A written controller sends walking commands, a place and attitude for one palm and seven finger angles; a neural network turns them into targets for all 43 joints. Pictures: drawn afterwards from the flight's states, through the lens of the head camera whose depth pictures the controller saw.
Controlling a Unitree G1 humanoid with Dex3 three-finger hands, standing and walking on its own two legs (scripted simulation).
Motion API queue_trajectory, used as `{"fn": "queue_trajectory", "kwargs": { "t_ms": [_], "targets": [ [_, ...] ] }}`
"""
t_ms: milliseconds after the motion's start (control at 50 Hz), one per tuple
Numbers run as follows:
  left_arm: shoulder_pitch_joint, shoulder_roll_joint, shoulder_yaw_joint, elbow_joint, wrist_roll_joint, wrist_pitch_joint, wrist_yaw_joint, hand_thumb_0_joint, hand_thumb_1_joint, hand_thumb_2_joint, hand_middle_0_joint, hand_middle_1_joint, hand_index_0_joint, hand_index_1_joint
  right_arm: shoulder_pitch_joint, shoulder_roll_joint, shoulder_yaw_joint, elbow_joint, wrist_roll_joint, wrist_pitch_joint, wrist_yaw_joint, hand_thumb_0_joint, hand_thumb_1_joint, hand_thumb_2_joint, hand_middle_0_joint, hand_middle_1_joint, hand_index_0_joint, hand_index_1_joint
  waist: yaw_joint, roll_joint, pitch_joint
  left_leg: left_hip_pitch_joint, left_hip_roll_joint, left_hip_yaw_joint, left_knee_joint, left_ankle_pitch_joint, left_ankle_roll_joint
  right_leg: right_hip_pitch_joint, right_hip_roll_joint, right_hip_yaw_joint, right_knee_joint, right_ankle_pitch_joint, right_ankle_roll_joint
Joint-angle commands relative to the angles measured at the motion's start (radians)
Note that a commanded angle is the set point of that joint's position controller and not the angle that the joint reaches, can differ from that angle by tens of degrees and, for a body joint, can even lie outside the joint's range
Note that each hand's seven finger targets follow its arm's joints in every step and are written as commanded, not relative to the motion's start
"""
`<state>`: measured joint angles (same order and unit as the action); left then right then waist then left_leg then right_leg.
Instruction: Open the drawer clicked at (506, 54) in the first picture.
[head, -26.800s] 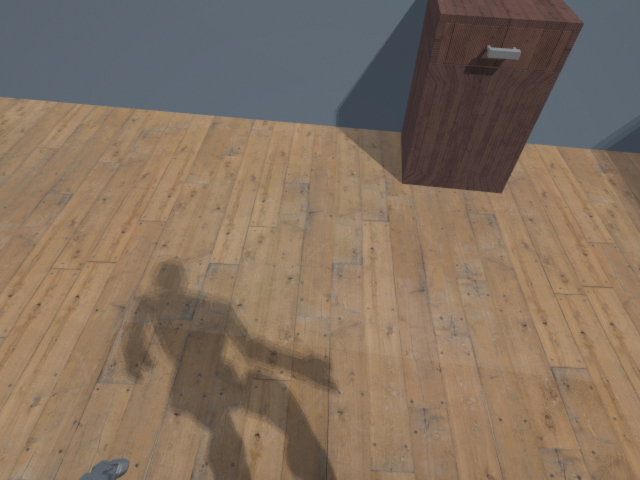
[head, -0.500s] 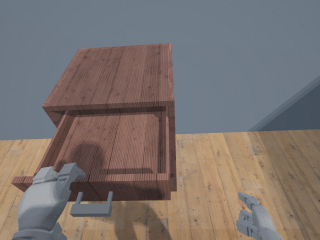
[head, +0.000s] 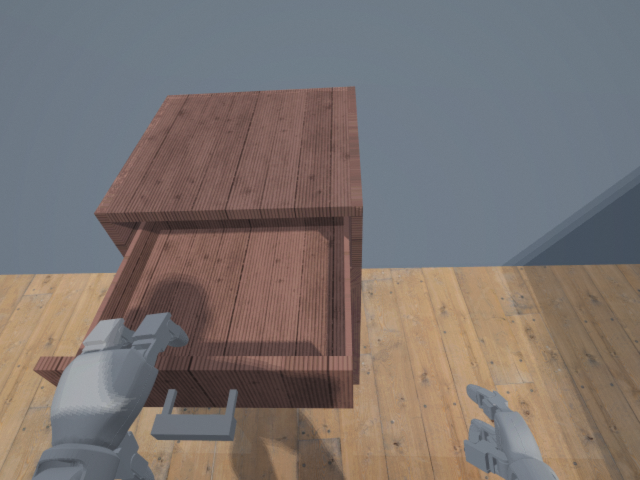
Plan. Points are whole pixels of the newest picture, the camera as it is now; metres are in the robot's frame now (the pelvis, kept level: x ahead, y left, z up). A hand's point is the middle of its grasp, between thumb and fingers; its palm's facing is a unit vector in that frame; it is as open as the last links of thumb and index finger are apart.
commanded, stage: draw the hand back to the body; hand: left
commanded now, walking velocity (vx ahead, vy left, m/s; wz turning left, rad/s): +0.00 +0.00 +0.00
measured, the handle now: (198, 411) +0.21 +0.22 -0.08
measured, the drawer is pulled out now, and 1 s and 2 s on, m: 0.28 0.28 0.28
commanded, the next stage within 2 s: step back with the hand held close in 1.44 s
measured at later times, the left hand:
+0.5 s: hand (112, 390) +0.17 +0.24 +0.10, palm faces +0.14 -0.45 -0.88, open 13.8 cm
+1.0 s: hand (113, 355) +0.18 +0.22 +0.16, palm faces +0.37 -0.83 -0.42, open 10.7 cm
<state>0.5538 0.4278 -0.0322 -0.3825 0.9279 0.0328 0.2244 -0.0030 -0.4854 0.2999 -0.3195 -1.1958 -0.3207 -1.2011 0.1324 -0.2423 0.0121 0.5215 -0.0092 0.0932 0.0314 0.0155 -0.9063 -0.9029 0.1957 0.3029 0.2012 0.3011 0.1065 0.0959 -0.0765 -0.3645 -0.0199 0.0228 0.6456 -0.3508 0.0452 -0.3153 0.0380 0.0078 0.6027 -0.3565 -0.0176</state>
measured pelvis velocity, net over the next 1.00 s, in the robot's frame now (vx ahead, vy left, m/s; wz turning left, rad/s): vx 0.01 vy -0.02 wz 0.03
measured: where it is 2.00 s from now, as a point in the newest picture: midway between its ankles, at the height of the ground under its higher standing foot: outside the picture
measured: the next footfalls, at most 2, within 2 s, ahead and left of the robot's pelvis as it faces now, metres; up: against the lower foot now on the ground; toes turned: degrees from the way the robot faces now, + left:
none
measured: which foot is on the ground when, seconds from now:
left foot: down 0.00-1.00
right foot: down 0.00-1.00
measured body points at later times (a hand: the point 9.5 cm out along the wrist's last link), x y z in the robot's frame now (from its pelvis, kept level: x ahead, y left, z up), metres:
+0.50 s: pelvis +0.00 +0.00 +0.01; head +0.01 -0.03 +0.45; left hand +0.16 +0.26 +0.15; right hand +0.23 -0.19 -0.08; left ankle -0.01 +0.09 -0.73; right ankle -0.03 -0.11 -0.73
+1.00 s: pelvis +0.01 -0.02 +0.02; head +0.01 -0.04 +0.47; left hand +0.16 +0.26 +0.18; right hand +0.21 -0.23 -0.07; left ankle -0.01 +0.09 -0.73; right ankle -0.03 -0.11 -0.73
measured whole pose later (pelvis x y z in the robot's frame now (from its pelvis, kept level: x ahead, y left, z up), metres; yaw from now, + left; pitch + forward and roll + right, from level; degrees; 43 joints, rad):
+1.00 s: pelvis +0.01 -0.02 +0.02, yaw +2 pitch -1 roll +0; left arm 0.59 0.33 0.25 -0.48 -0.06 -0.08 0.11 0.00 0.18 0.59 -0.26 -0.76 -0.26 -0.76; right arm 0.18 -0.22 0.02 0.61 0.01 -0.09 -0.06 0.02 -0.90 -0.90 0.20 0.30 0.20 0.30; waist 0.05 0.07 0.01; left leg -0.15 -0.02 -0.01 0.43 -0.26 0.02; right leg -0.08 0.04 -0.02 0.38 -0.27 -0.03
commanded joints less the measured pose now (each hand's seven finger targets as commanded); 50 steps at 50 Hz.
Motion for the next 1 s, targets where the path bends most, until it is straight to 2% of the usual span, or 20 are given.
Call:
{"fn": "queue_trajectory", "kwargs": {
  "t_ms": [0, 80, 100, 120, 160, 240, 300, 420, 440, 460, 480, 500, 520, 540, 580, 660, 800, 860, 900, 980],
  "targets": [
    [-0.027, 0.167, 0.167, -0.184, 0.008, 0.016, 0.051, 0.0, -0.5, 0.3, -0.3, -1.2, -0.3, -1.2, -0.149, -0.083, -0.032, -0.172, 0.011, -0.048, 0.002, 0.0, -0.9, -0.9, 0.2, 0.3, 0.2, 0.3, 0.01, -0.051, -0.13, 0.155, 0.038, -0.049, -0.068, 0.358, -0.012, -0.029, -0.013, -0.008, -0.079, 0.282, -0.035],
    [-0.016, 0.151, 0.16, -0.198, -0.032, 0.051, 0.024, 0.0, -0.5, 0.3, -0.3, -1.2, -0.3, -1.2, -0.189, -0.087, -0.033, -0.186, 0.03, -0.045, 0.002, 0.0, -0.9, -0.9, 0.2, 0.3, 0.2, 0.3, 0.0, -0.053, -0.114, 0.157, 0.042, -0.054, -0.087, 0.363, -0.016, -0.002, -0.019, 0.009, -0.09, 0.307, -0.031],
    [-0.029, 0.168, 0.158, -0.207, -0.029, 0.053, 0.013, 0.0, -0.5, 0.3, -0.3, -1.2, -0.3, -1.2, -0.163, -0.089, -0.031, -0.179, 0.024, -0.04, 0.0, 0.0, -0.9, -0.9, 0.2, 0.3, 0.2, 0.3, 0.007, -0.055, -0.156, 0.168, 0.038, -0.047, -0.085, 0.368, -0.01, 0.011, -0.021, -0.012, -0.09, 0.314, -0.025],
    [-0.011, 0.157, 0.147, -0.22, -0.044, 0.056, 0.004, 0.0, -0.5, 0.3, -0.3, -1.2, -0.3, -1.2, -0.171, -0.087, -0.035, -0.186, 0.031, -0.041, -0.002, 0.0, -0.9, -0.9, 0.2, 0.3, 0.2, 0.3, -0.007, -0.05, -0.11, 0.163, 0.042, -0.047, -0.092, 0.362, -0.013, 0.007, -0.024, -0.001, -0.099, 0.308, -0.024],
    [-0.031, 0.165, 0.139, -0.242, -0.047, 0.052, -0.014, 0.0, -0.5, 0.3, -0.3, -1.2, -0.3, -1.2, -0.164, -0.091, -0.031, -0.191, 0.026, -0.04, -0.006, 0.0, -0.9, -0.9, 0.2, 0.3, 0.2, 0.3, -0.009, -0.068, -0.111, 0.17, 0.04, -0.046, -0.094, 0.364, -0.008, 0.012, -0.029, -0.003, -0.108, 0.317, -0.019],
    [-0.02, 0.219, 0.189, -0.247, -0.037, 0.03, -0.026, 0.0, -0.5, 0.3, -0.3, -1.2, -0.3, -1.2, -0.151, -0.096, -0.023, -0.185, 0.016, -0.036, -0.012, 0.0, -0.9, -0.9, 0.2, 0.3, 0.2, 0.3, 0.006, -0.064, -0.109, 0.182, 0.039, -0.047, -0.093, 0.381, -0.006, 0.012, -0.023, -0.007, -0.124, 0.32, -0.021],
    [-0.008, 0.242, 0.225, -0.291, -0.031, 0.015, -0.014, 0.0, -0.5, 0.3, -0.3, -1.2, -0.3, -1.2, -0.145, -0.097, -0.02, -0.189, 0.014, -0.038, -0.012, 0.0, -0.9, -0.9, 0.2, 0.3, 0.2, 0.3, 0.016, -0.014, -0.136, 0.2, 0.044, -0.051, -0.088, 0.421, -0.011, 0.02, -0.024, -0.007, -0.119, 0.329, -0.027],
    [0.016, 0.227, 0.245, -0.295, -0.067, 0.016, -0.014, 0.0, -0.5, 0.3, -0.3, -1.2, -0.3, -1.2, -0.152, -0.097, -0.032, -0.192, 0.026, -0.034, -0.011, 0.0, -0.9, -0.9, 0.2, 0.3, 0.2, 0.3, 0.003, -0.028, -0.095, 0.201, 0.051, -0.053, -0.104, 0.391, -0.015, 0.012, -0.027, -0.009, -0.133, 0.299, -0.021],
    [0.025, -0.15, 0.175, -0.213, -0.819, -0.031, -0.056, 0.0, -0.465, 0.315, -0.298, -1.178, -0.298, -1.178, -0.059, -0.025, -0.017, -0.217, 0.05, -0.103, -0.038, 0.0, -0.9, -0.9, 0.2, 0.3, 0.2, 0.3, -0.103, -0.108, -0.03, 0.309, 0.063, -0.076, -0.133, 0.344, 0.005, 0.073, -0.014, -0.065, -0.141, 0.263, -0.017],
    [0.039, -0.042, 0.214, -0.225, -0.853, -0.066, -0.065, 0.0, -0.43, 0.33, -0.295, -1.155, -0.295, -1.155, -0.078, -0.047, -0.017, -0.201, 0.051, -0.15, -0.058, 0.0, -0.9, -0.9, 0.2, 0.3, 0.2, 0.3, -0.079, -0.12, -0.021, 0.304, 0.083, -0.078, -0.15, 0.323, 0.001, 0.07, -0.026, -0.046, -0.142, 0.209, -0.011],
    [0.053, -0.028, 0.245, -0.193, -0.859, -0.076, -0.065, 0.0, -0.395, 0.345, -0.292, -1.133, -0.292, -1.133, -0.092, -0.042, -0.01, -0.186, 0.047, -0.172, -0.067, 0.0, -0.9, -0.9, 0.2, 0.3, 0.2, 0.3, -0.07, -0.13, 0.007, 0.29, 0.078, -0.083, -0.163, 0.291, -0.003, 0.064, -0.019, -0.046, -0.154, 0.178, -0.014],
    [0.022, 0.022, 0.297, -0.237, -0.902, -0.104, -0.063, 0.0, -0.36, 0.36, -0.29, -1.11, -0.29, -1.11, -0.063, -0.062, -0.008, -0.173, 0.038, -0.17, -0.087, 0.0, -0.9, -0.9, 0.2, 0.3, 0.2, 0.3, -0.061, -0.15, -0.035, 0.298, 0.067, -0.077, -0.177, 0.304, -0.005, 0.091, -0.029, -0.059, -0.177, 0.211, -0.012],
    [-0.035, 0.028, 0.282, -0.332, -0.929, -0.122, -0.064, 0.0, -0.325, 0.375, -0.287, -1.087, -0.287, -1.087, -0.082, -0.056, -0.005, -0.185, 0.035, -0.189, -0.101, 0.0, -0.9, -0.9, 0.2, 0.3, 0.2, 0.3, -0.067, -0.126, -0.034, 0.288, 0.066, -0.076, -0.192, 0.312, -0.011, 0.118, -0.044, -0.052, -0.177, 0.231, -0.007],
    [-0.082, 0.071, 0.321, -0.352, -0.928, -0.141, -0.055, 0.0, -0.29, 0.39, -0.285, -1.065, -0.285, -1.065, -0.071, -0.067, -0.001, -0.171, 0.025, -0.208, -0.11, 0.0, -0.9, -0.9, 0.2, 0.3, 0.2, 0.3, -0.055, -0.085, -0.058, 0.294, 0.053, -0.07, -0.197, 0.308, -0.013, 0.128, -0.043, -0.05, -0.19, 0.239, -0.011],
    [-0.087, 0.078, 0.329, -0.386, -0.946, -0.147, -0.048, 0.0, -0.22, 0.42, -0.28, -1.02, -0.28, -1.02, -0.083, -0.06, 0.004, -0.147, 0.021, -0.245, -0.121, 0.0, -0.9, -0.9, 0.2, 0.3, 0.2, 0.3, -0.054, -0.01, -0.016, 0.268, 0.053, -0.07, -0.213, 0.304, -0.021, 0.137, -0.054, -0.039, -0.205, 0.231, -0.015],
    [-0.058, 0.044, 0.325, -0.366, -0.963, -0.158, -0.059, 0.0, -0.08, 0.48, -0.27, -0.93, -0.27, -0.93, -0.069, -0.051, 0.01, -0.114, 0.021, -0.279, -0.111, 0.0, -0.9, -0.9, 0.2, 0.3, 0.2, 0.3, -0.053, 0.065, 0.042, 0.255, 0.055, -0.079, -0.233, 0.356, -0.038, 0.151, -0.057, -0.049, -0.219, 0.271, -0.026],
    [0.02, 0.01, 0.365, -0.245, -0.985, -0.167, -0.097, 0.0, 0.165, 0.585, -0.252, -0.772, -0.252, -0.772, -0.09, -0.059, -0.017, -0.08, 0.019, -0.255, -0.095, 0.0, -0.9, -0.9, 0.2, 0.3, 0.2, 0.3, -0.049, -0.096, 0.029, 0.271, 0.052, -0.055, -0.235, 0.391, -0.026, 0.177, -0.046, -0.058, -0.258, 0.36, -0.014],
    [-0.005, 0.037, 0.385, -0.311, -0.99, -0.178, -0.102, 0.0, 0.27, 0.63, -0.245, -0.705, -0.245, -0.705, -0.099, -0.06, -0.025, -0.094, 0.022, -0.251, -0.097, 0.0, -0.9, -0.9, 0.2, 0.3, 0.2, 0.3, -0.049, -0.086, -0.031, 0.293, 0.053, -0.051, -0.236, 0.406, -0.023, 0.207, -0.057, -0.047, -0.252, 0.383, -0.009],
    [-0.011, 0.056, 0.407, -0.318, -0.984, -0.186, -0.099, 0.0, 0.34, 0.66, -0.24, -0.66, -0.24, -0.66, -0.099, -0.061, -0.025, -0.083, 0.016, -0.253, -0.098, 0.0, -0.9, -0.9, 0.2, 0.3, 0.2, 0.3, -0.046, -0.023, -0.037, 0.306, 0.04, -0.043, -0.235, 0.406, -0.025, 0.2, -0.052, -0.043, -0.271, 0.381, -0.012],
    [-0.049, 0.085, 0.43, -0.341, -0.99, -0.184, -0.095, 0.0, 0.48, 0.72, -0.23, -0.57, -0.23, -0.57, -0.11, -0.062, -0.028, -0.087, 0.021, -0.251, -0.106, 0.0, -0.9, -0.9, 0.2, 0.3, 0.2, 0.3, -0.05, -0.067, -0.029, 0.311, 0.037, -0.039, -0.236, 0.388, -0.021, 0.199, -0.054, -0.03, -0.293, 0.381, -0.007]
  ]
}}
